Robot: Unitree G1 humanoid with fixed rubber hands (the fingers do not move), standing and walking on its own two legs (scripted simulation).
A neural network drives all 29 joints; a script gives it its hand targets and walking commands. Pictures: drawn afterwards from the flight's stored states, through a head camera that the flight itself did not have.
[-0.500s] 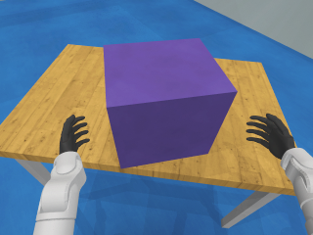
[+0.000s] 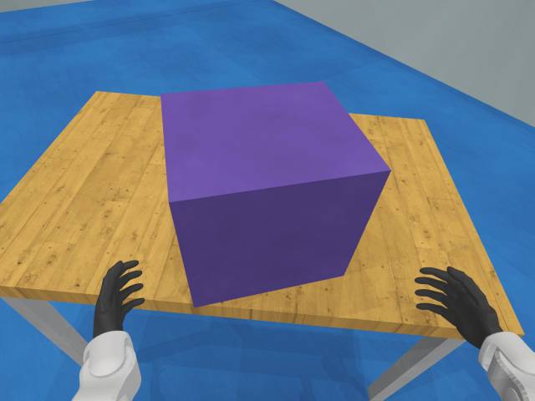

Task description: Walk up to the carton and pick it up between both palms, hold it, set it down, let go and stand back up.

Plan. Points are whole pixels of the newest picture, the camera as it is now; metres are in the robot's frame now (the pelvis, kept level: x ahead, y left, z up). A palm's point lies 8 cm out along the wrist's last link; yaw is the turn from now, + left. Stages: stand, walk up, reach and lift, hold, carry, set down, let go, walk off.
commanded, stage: set down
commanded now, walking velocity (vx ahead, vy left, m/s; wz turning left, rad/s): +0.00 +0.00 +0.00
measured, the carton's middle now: (259, 192) +0.44 +0.05 +0.06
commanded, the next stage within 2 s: let go in 1.78 s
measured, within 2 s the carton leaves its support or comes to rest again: neither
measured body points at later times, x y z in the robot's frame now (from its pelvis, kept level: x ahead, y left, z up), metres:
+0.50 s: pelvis +0.02 +0.01 +0.00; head +0.01 +0.02 +0.45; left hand +0.20 +0.22 +0.00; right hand +0.22 -0.27 -0.01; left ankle +0.02 +0.13 -0.74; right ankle +0.02 -0.08 -0.74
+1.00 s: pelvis +0.03 +0.01 +0.00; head +0.02 +0.03 +0.45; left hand +0.20 +0.22 -0.03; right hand +0.22 -0.25 -0.02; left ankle +0.02 +0.13 -0.74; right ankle +0.02 -0.08 -0.74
